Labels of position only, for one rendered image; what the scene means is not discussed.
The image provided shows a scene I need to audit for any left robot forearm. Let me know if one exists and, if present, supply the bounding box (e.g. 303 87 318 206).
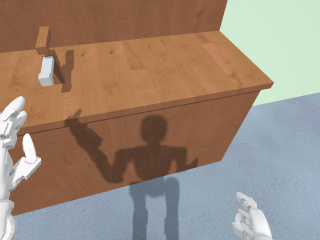
0 199 17 240

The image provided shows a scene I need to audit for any tap lever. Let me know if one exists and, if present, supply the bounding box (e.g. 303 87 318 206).
38 56 55 87

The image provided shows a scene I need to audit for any counter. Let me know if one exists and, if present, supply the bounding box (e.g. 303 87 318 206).
0 0 274 216

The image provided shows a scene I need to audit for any robot left hand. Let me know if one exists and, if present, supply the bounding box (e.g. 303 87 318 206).
0 96 41 200

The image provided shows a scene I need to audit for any robot right hand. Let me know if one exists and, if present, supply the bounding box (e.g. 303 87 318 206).
232 192 272 240

